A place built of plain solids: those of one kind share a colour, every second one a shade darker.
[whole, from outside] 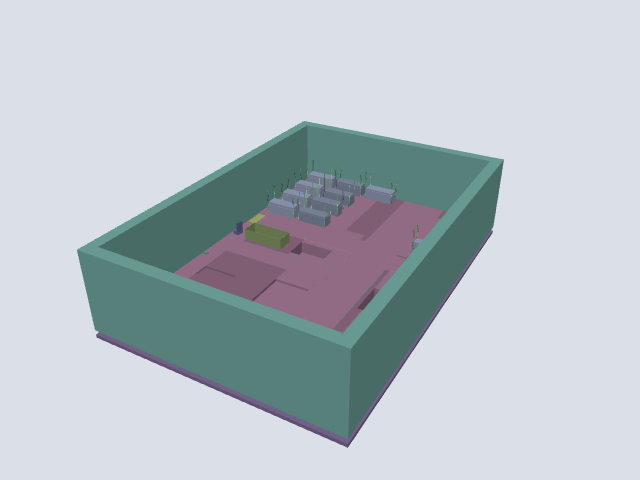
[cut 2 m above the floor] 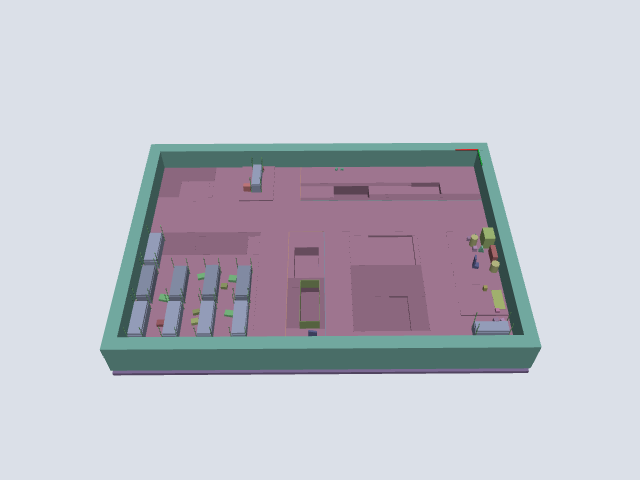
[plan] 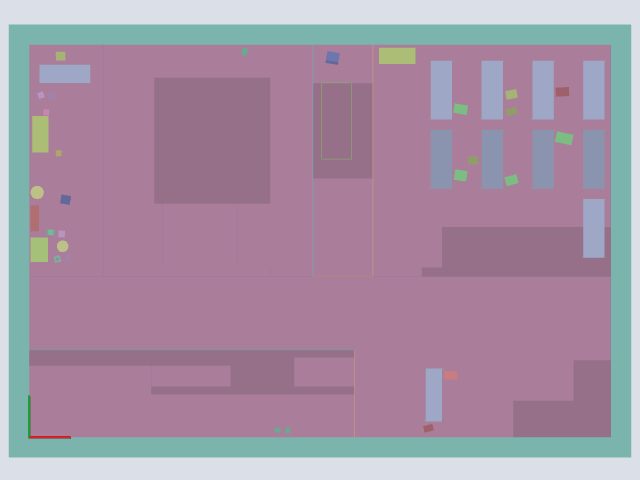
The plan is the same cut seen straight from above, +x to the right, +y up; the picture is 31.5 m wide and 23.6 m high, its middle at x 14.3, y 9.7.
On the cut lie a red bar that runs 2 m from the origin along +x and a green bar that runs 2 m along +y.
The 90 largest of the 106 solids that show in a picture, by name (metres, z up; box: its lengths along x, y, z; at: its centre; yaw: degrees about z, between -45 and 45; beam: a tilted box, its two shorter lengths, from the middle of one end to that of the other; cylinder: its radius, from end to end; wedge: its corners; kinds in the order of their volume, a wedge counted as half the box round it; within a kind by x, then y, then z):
{
 "wall_1": {"box": [1.0, 19.3, 7.0], "at": [-0.5, 9.65, 2.5]},
 "wall_2": {"box": [30.6, 1.0, 7.0], "at": [14.3, -0.5, 2.5]},
 "wall_3": {"box": [30.6, 1.0, 7.0], "at": [14.3, 19.8, 2.5]},
 "wall_4": {"box": [1.0, 19.3, 7.0], "at": [29.1, 9.65, 2.5]},
 "floor_1": {"box": [3.45, 1.42, 1.32], "at": [1.73, 2.81, -0.66]},
 "floor_2": {"box": [3.65, 5.6, 1.0], "at": [1.82, 10.7, -0.5]},
 "floor_3": {"box": [3.65, 2.8, 1.0], "at": [1.82, 14.9, -0.5]},
 "floor_4": {"box": [3.65, 3.0, 0.85], "at": [1.82, 17.8, -0.57]},
 "floor_5": {"box": [2.56, 1.42, 0.8], "at": [4.73, 2.81, -0.92]},
 "floor_6": {"box": [2.5, 11.4, 1.0], "at": [4.9, 13.6, -0.5]},
 "floor_7": {"box": [9.9, 0.4, 1.32], "at": [4.95, 3.72, -0.66]},
 "floor_8": {"box": [0.4, 3.13, 1.32], "at": [6.35, 9.91, -0.66]},
 "floor_9": {"box": [1.4, 3.13, 1.32], "at": [6.85, 16.11, -0.66]},
 "floor_10": {"box": [3.89, 1.02, 1.32], "at": [7.96, 3.01, -0.66]},
 "floor_11": {"box": [16.0, 2.1, 1.32], "at": [8.0, 1.05, -0.66]},
 "floor_12": {"box": [16.0, 0.38, 1.32], "at": [8.0, 4.11, -0.66]},
 "floor_13": {"box": [1.42, 3.13, 1.16], "at": [8.26, 16.11, -0.74]},
 "floor_14": {"box": [3.7, 3.13, 1.1], "at": [8.4, 9.91, -0.77]},
 "floor_15": {"box": [5.7, 0.45, 1.32], "at": [9.0, 8.12, -0.66]},
 "floor_16": {"box": [5.7, 3.07, 1.32], "at": [9.0, 13.02, -0.66]},
 "floor_17": {"box": [5.7, 1.62, 1.32], "at": [9.0, 18.49, -0.66]},
 "floor_18": {"box": [2.88, 3.13, 1.32], "at": [10.41, 16.11, -0.66]},
 "floor_19": {"box": [9.99, 0.4, 1.32], "at": [11.01, 2.3, -0.66]},
 "floor_20": {"box": [1.6, 3.13, 1.32], "at": [11.05, 9.91, -0.66]},
 "floor_21": {"box": [3.13, 1.42, 0.25], "at": [11.46, 3.21, -1.2]},
 "floor_22": {"box": [2.1, 11.4, 1.0], "at": [12.9, 13.6, -0.5]},
 "floor_23": {"box": [0.45, 3.13, 1.32], "at": [14.18, 11.16, -0.66]},
 "floor_24": {"box": [0.45, 3.7, 1.32], "at": [14.18, 15.55, -0.66]},
 "floor_25": {"box": [28.6, 3.6, 1.0], "at": [14.3, 6.1, -0.5]},
 "floor_26": {"box": [2.97, 1.42, 1.32], "at": [14.52, 3.21, -0.66]},
 "floor_27": {"box": [1.42, 3.7, 0.74], "at": [15.11, 15.55, -0.95]},
 "floor_28": {"box": [1.99, 3.13, 0.25], "at": [15.39, 11.16, -1.2]},
 "floor_29": {"box": [2.95, 1.7, 1.32], "at": [15.43, 8.75, -0.66]},
 "floor_30": {"box": [2.95, 0.97, 1.32], "at": [15.43, 13.21, -0.66]},
 "floor_31": {"box": [2.95, 1.9, 1.32], "at": [15.43, 18.35, -0.66]},
 "floor_32": {"box": [1.08, 3.7, 1.32], "at": [16.36, 15.55, -0.66]},
 "floor_33": {"box": [0.51, 3.13, 1.32], "at": [16.64, 11.16, -0.66]},
 "floor_34": {"box": [2.4, 4.3, 1.0], "at": [17.2, 2.15, -0.5]},
 "floor_35": {"box": [2.4, 11.4, 1.0], "at": [18.1, 13.6, -0.5]},
 "floor_36": {"box": [1.0, 1.99, 1.32], "at": [19.8, 9.35, -0.66]},
 "floor_37": {"box": [3.0, 4.3, 1.12], "at": [19.9, 2.15, -0.44]},
 "floor_38": {"box": [4.27, 1.99, 1.32], "at": [22.43, 9.35, -0.66]},
 "floor_39": {"box": [2.4, 4.3, 1.0], "at": [22.6, 2.15, -0.5]},
 "floor_40": {"box": [9.3, 0.45, 1.32], "at": [23.95, 8.12, -0.66]},
 "floor_41": {"box": [9.3, 8.96, 1.32], "at": [23.95, 14.82, -0.66]},
 "floor_42": {"box": [0.4, 1.99, 1.32], "at": [24.0, 2.79, -0.66]},
 "floor_43": {"box": [2.56, 1.99, 1.32], "at": [25.48, 2.79, -0.66]},
 "floor_44": {"box": [4.8, 1.8, 1.32], "at": [26.2, 0.9, -0.66]},
 "floor_45": {"box": [4.8, 0.51, 1.32], "at": [26.2, 4.04, -0.66]},
 "floor_46": {"box": [4.03, 1.99, 1.32], "at": [26.59, 9.35, -0.66]},
 "floor_47": {"box": [1.84, 1.99, 1.32], "at": [27.68, 2.79, -0.66]},
 "floor_base_1": {"box": [30.6, 21.3, 0.3], "at": [14.3, 9.65, -1.57]},
 "piece_1": {"box": [2.5, 0.9, 0.87], "at": [1.75, 17.87, 0.28]},
 "piece_2": {"box": [2.42, 0.82, 0.21], "at": [1.75, 17.87, 0.82]},
 "piece_3": {"box": [0.8, 2.6, 0.83], "at": [19.9, 2.08, 0.54]},
 "piece_4": {"box": [0.72, 2.52, 0.17], "at": [19.9, 2.08, 1.03]},
 "piece_5": {"box": [1.05, 2.9, 0.91], "at": [20.27, 13.67, 0.46]},
 "piece_6": {"box": [0.97, 2.82, 0.13], "at": [20.27, 13.67, 0.97]},
 "piece_7": {"box": [1.05, 2.9, 0.91], "at": [20.27, 17.07, 0.46]},
 "piece_8": {"box": [0.97, 2.82, 0.24], "at": [20.27, 17.07, 1.03]},
 "piece_9": {"box": [1.05, 2.9, 0.91], "at": [22.77, 13.67, 0.46]},
 "piece_10": {"box": [0.97, 2.82, 0.23], "at": [22.77, 13.67, 1.02]},
 "piece_11": {"box": [1.05, 2.9, 0.91], "at": [22.77, 17.07, 0.46]},
 "piece_12": {"box": [0.97, 2.82, 0.22], "at": [22.77, 17.07, 1.02]},
 "piece_13": {"box": [1.05, 2.9, 0.91], "at": [25.27, 13.67, 0.46]},
 "piece_14": {"box": [0.97, 2.82, 0.13], "at": [25.27, 13.67, 0.97]},
 "piece_15": {"box": [1.05, 2.9, 0.91], "at": [25.27, 17.07, 0.46]},
 "piece_16": {"box": [0.97, 2.82, 0.21], "at": [25.27, 17.07, 1.01]},
 "piece_17": {"box": [1.05, 2.9, 0.91], "at": [27.77, 10.27, 0.46]},
 "piece_18": {"box": [0.97, 2.82, 0.19], "at": [27.77, 10.27, 1.0]},
 "piece_19": {"box": [1.05, 2.9, 0.91], "at": [27.77, 13.67, 0.46]},
 "piece_20": {"box": [0.97, 2.82, 0.21], "at": [27.77, 13.67, 1.01]},
 "piece_21": {"box": [1.05, 2.9, 0.91], "at": [27.77, 17.07, 0.46]},
 "piece_22": {"box": [0.97, 2.82, 0.23], "at": [27.77, 17.07, 1.02]},
 "pallet_load_1": {"box": [0.86, 1.21, 1.27], "at": [0.5, 9.22, 0.64]},
 "crate_stack_1": {"box": [0.41, 1.28, 0.84], "at": [0.28, 10.77, 0.42]},
 "crate_stack_2": {"box": [0.64, 0.41, 0.64], "at": [20.72, 3.05, 0.44], "yaw": -1.6},
 "barrel_1": {"cylinder": 0.33, "from": [0.4, 12.03, 0.0], "to": [0.4, 12.03, 0.83]},
 "barrel_2": {"cylinder": 0.28, "from": [1.65, 9.39, 0.0], "to": [1.65, 9.39, 0.98]},
 "rail_1": {"box": [0.04, 3.7, 1.0], "at": [14.38, 15.55, 0.5]},
 "rail_2": {"box": [0.04, 3.7, 1.0], "at": [15.84, 15.55, 0.5]},
 "sack_1": {"box": [0.61, 0.52, 0.27], "at": [21.21, 12.88, 0.14], "yaw": -7.7},
 "sack_2": {"box": [0.67, 0.47, 0.25], "at": [21.21, 16.13, 0.12], "yaw": -10.2},
 "sack_3": {"box": [0.83, 0.53, 0.25], "at": [26.3, 14.7, 0.12], "yaw": -12.0},
 "hand_truck_1": {"box": [0.63, 0.14, 0.93], "at": [14.89, 18.43, 0.77], "yaw": -9.1},
 "hand_truck_2": {"box": [0.63, 0.59, 0.3], "at": [14.92, 18.65, 0.15], "yaw": -9.1},
 "low_mat_1": {"box": [0.8, 1.8, 0.06], "at": [0.55, 14.9, -0.02]},
 "low_mat_2": {"box": [1.8, 0.8, 0.06], "at": [18.1, 18.75, -0.02]},
 "crate_1": {"box": [0.67, 0.45, 0.31], "at": [26.21, 16.98, 0.15], "yaw": 2.8},
 "carton_1": {"box": [0.56, 0.43, 0.31], "at": [23.71, 16.86, 0.15], "yaw": 11.5}
}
